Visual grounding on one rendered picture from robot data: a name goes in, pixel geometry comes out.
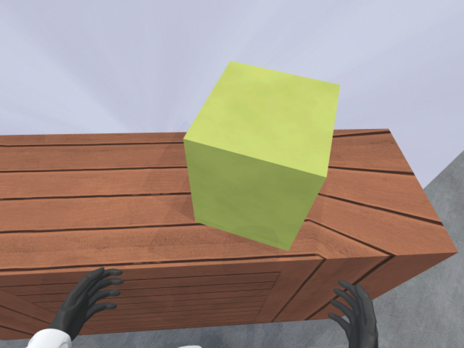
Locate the right robot hand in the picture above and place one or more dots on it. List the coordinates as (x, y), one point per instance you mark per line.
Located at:
(362, 330)

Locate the carton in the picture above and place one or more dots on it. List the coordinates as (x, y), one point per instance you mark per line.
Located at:
(258, 151)

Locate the pedestal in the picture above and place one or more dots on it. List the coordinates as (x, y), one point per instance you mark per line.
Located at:
(74, 203)

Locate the left robot hand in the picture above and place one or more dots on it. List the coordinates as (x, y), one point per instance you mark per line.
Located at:
(80, 305)

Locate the robot left forearm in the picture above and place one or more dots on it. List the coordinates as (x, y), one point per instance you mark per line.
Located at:
(50, 338)

